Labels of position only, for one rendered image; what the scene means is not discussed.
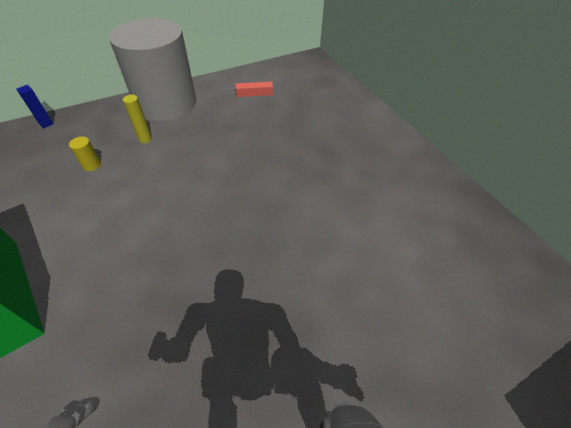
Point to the left robot hand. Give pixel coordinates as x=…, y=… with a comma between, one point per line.
x=74, y=413

